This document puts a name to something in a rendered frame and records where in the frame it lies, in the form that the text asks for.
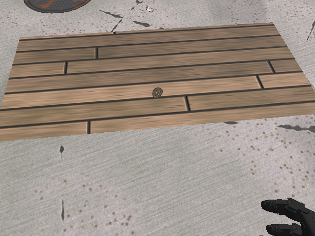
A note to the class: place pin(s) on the right robot hand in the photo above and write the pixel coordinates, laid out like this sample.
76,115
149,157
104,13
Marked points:
294,210

